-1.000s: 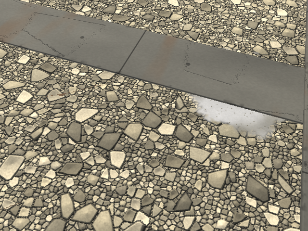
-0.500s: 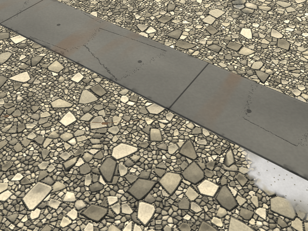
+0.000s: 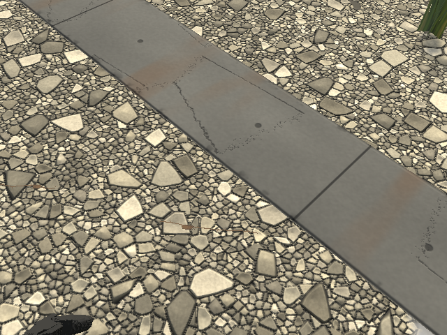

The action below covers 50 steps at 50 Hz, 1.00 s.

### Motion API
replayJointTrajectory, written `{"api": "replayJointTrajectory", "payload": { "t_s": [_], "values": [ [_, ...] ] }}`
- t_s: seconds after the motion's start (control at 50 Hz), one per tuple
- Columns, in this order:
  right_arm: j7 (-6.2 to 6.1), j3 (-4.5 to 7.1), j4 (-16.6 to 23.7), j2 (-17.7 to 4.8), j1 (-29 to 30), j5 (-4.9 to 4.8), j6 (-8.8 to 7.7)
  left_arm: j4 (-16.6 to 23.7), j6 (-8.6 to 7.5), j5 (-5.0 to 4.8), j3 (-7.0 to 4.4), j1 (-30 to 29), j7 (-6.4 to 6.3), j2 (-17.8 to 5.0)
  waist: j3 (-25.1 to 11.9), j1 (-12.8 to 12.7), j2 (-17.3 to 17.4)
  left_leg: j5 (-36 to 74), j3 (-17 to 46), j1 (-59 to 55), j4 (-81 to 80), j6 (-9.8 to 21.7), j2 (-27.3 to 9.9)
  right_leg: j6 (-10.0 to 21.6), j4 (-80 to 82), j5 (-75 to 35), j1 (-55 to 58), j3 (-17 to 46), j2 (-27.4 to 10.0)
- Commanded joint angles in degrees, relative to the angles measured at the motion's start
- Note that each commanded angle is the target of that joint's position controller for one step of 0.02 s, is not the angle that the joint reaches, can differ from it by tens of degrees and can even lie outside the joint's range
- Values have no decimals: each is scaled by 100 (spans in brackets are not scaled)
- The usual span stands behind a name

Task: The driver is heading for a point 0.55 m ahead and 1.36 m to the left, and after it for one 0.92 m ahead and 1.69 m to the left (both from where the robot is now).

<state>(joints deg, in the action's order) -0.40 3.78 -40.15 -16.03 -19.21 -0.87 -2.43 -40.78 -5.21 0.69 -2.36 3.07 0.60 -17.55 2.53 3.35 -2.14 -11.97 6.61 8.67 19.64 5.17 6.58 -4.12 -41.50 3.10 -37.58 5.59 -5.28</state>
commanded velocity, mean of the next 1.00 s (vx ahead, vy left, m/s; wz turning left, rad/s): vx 0.50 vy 0.00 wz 0.60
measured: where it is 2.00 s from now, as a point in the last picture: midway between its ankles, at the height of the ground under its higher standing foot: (44, 200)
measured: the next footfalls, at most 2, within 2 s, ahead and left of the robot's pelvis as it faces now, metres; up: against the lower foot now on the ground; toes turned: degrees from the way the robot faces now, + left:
right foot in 0.16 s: +0.29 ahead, -0.15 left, +0.00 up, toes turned +9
left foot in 0.68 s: +0.48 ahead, +0.19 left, +0.00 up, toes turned +27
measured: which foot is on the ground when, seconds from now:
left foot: down 0.00-0.18, up 0.20-0.66, down 0.68-1.00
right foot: up 0.00-0.14, down 0.16-0.68, up 0.70-1.00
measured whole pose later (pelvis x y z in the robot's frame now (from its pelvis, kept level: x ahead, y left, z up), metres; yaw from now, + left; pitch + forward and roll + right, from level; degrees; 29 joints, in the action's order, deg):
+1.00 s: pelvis +0.52 +0.12 +0.00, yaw +35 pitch +2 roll +0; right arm -0.4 3.7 -39.7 -16.3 -19.6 -0.9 -2.3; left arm -40.0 -5.1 0.6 -2.5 2.6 0.8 -17.7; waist 2.5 3.8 -2.4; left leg -12.5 7.2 8.7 20.5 4.8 6.2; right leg -4.1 -40.2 1.8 -37.3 5.5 -4.7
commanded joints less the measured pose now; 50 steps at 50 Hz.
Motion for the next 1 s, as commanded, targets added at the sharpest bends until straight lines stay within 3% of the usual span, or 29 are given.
{"api": "replayJointTrajectory", "payload": {
  "t_s": [0.02, 0.08, 0.12, 0.14, 0.16, 0.18, 0.2, 0.22, 0.24, 0.26, 0.3, 0.34, 0.38, 0.5, 0.58, 0.62, 0.64, 0.66, 0.68, 0.7, 0.72, 0.74, 0.76, 0.78, 0.8, 0.82, 0.86, 0.94, 1.0],
  "values": [
    [-66, 304, 275, -1068, -63, -34, -52, 473, -85, -69, -54, -553, 37, -308, -195, 72, 619, 856, 898, 717, -521, 744, -1112, -39, 829, -897, 1017, -313, 458],
    [-88, 287, 179, -968, -180, -75, -13, 537, -143, -108, -145, -592, 84, -534, -231, 19, 743, 552, 1420, 153, -13, 635, -1331, 129, 1244, -560, 1066, -65, 470],
    [-101, 297, 183, -956, -94, -52, 26, 485, -193, -117, -220, -302, 93, -654, -267, -170, 917, 710, 1707, -52, 371, 547, -1425, 316, 1335, -12, 1375, -87, 481],
    [-94, 263, 209, -855, -13, -41, 43, 366, -219, -101, -284, 147, 69, -721, -427, -417, 932, 918, 1668, 8, 741, 428, -1267, 455, 1548, 11, 1979, -207, 513],
    [-69, 160, 264, -580, -9, -3, 32, 275, -252, -17, -369, 799, 34, -915, -987, -728, 738, 901, 1390, 323, 1758, 232, -954, 725, 1496, 85, 3135, 94, 93],
    [-63, 45, 383, -220, -502, -31, 7, 208, -241, 105, -480, 1562, -12, -1369, -1912, -760, -375, -446, 673, 1845, 3661, -181, -277, 1403, 1589, 752, 5213, 1854, -1189],
    [-70, 7, 462, -342, -864, -127, -34, 31, -162, -11, -506, 1867, 48, -1350, -2254, -647, -1773, -2270, 368, 3214, 5018, -358, -174, 1934, 2272, 2346, 5898, 4070, -1957],
    [-72, 134, 356, -877, -541, -163, -19, 147, -130, -90, -375, 1579, 40, -844, -1480, -758, -954, -1859, 496, 3677, 5568, -417, -540, 1743, 2502, 3193, 5311, 3716, -1807],
    [-69, 177, 436, -1022, -9, -107, 15, 190, -73, -72, -314, 1322, 7, -640, -881, -797, -485, -1403, 251, 3700, 5638, -440, -741, 1516, 2528, 2778, 4599, 2798, -1588],
    [-63, 183, 503, -963, 261, -42, 28, 176, -43, -27, -269, 1070, -4, -536, -468, -694, -230, -1057, 149, 3526, 5411, -452, -914, 1433, 2645, 2018, 3891, 2086, -1333],
    [-16, 188, 525, -751, 290, -56, 74, 101, -58, 19, -215, 872, -29, -377, -187, -475, -426, -695, 93, 3090, 4979, -435, -1203, 1338, 2916, 1154, 3163, 1167, -987],
    [6, 142, 559, -518, 316, -79, 134, 4, -111, -36, -244, 896, -27, -401, -133, -442, -446, -551, -37, 3040, 4705, -466, -1280, 1420, 3140, 629, 3001, 623, -935],
    [11, 108, 668, -426, 530, -43, 154, -103, -142, -45, -306, 969, -29, -562, -85, -454, -284, -252, -48, 3246, 4278, -528, -1335, 1533, 3271, 126, 3090, 264, -1016],
    [199, 19, 832, -268, 1371, -43, 55, -302, -44, -81, -368, 1115, -70, -813, 58, -730, -135, 1273, -491, 2986, 2455, -495, -1247, 1329, 3320, -645, 3416, -957, -853],
    [330, 23, 1060, -303, 1864, -67, 60, -471, 81, -192, -430, 1389, -74, -1016, 237, -810, -134, 1002, -770, 2864, 1761, -285, -1121, 1194, 3134, -1106, 3983, -1286, -1060],
    [356, 114, 1102, -480, 1725, -29, 86, -482, 154, -254, -482, 1365, -98, -1183, 43, -595, -266, 419, -1045, 2384, 1615, -63, -826, 1083, 2532, -2789, 4252, -1506, -1094],
    [350, 199, 1047, -635, 1390, -11, 111, -473, 196, -282, -509, 1345, -120, -1271, -211, -360, -353, 142, -1202, 1862, 1584, 75, -607, 1021, 1913, -3730, 4296, -1621, -1068],
    [322, 341, 847, -860, 611, -19, 131, -449, 240, -307, -503, 1263, -143, -1269, -618, 111, -275, 313, -1311, 796, 1282, 270, -355, 893, 869, -4131, 4026, -1796, -932],
    [228, 541, 547, -1223, -441, -46, 182, -404, 235, -234, -424, 1314, -173, -1090, -1130, 602, 7, 484, -911, -920, 1114, 512, -388, 672, -626, -3264, 2950, -1847, -725],
    [131, 653, 503, -1915, -540, -114, 180, -73, 147, 63, -160, 1723, -115, -290, -1504, 94, 1627, -46, 1946, -2901, 919, 1385, -1930, 305, -2777, 1813, 321, -1746, 172],
    [170, 540, 753, -1721, -610, -79, 59, 67, -75, -56, -108, 1441, -50, -432, -2533, 251, 1430, -1162, 4259, -3407, -76, 2024, -2613, 289, -3816, 3218, -572, -300, 715],
    [206, 407, 667, -1294, -470, -21, -35, 232, -202, -294, -224, 799, 7, -866, -1819, 427, 922, -899, 3483, -3014, -283, 1645, -2431, 395, -3821, 2655, -1102, -35, 386],
    [205, 355, 632, -1144, -217, -25, -89, 290, -280, -298, -184, 664, 8, -798, -1230, 224, 703, -422, 2744, -2218, -284, 1442, -2197, 478, -3339, 2148, -1000, -80, 161],
    [194, 301, 667, -990, 190, -24, -101, 212, -300, -150, -191, 677, -34, -768, -879, -45, 349, 184, 2204, -1417, -301, 1265, -1961, 443, -2832, 1824, -636, -77, -32],
    [175, 243, 741, -847, 470, 25, -109, 175, -259, -56, -233, 759, -47, -826, -710, -258, 426, 770, 1840, -827, -404, 1202, -1784, 396, -2480, 1607, -220, -47, -145],
    [153, 222, 792, -822, 611, 68, -108, 161, -191, -32, -246, 840, -30, -826, -646, -391, 522, 1044, 1717, -452, -528, 1209, -1703, 335, -2323, 1488, 54, -51, -165],
    [97, 233, 725, -866, 620, 41, -135, 144, -78, 16, -215, 873, -24, -666, -545, -471, 469, 1564, 1411, 51, -639, 1262, -1612, 157, -1883, 1339, 254, -176, -122],
    [-36, 276, 526, -1028, 343, 5, -102, 361, -18, 23, -92, 62, -12, -352, -233, -214, 526, 1225, 873, 627, -664, 986, -1211, -46, -254, -52, 451, -277, 142],
    [-68, 297, 370, -1089, 55, -26, -64, 508, -64, -54, -62, -503, 50, -320, -156, 28, 602, 652, 947, 779, -573, 790, -1148, -36, 697, -803, 938, -277, 413]
  ]
}}
Keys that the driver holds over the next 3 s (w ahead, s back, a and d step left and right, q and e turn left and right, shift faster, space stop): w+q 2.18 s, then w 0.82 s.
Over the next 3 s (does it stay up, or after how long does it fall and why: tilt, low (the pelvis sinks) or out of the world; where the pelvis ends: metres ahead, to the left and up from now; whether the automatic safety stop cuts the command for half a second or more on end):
stays up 0.95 1.05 0.00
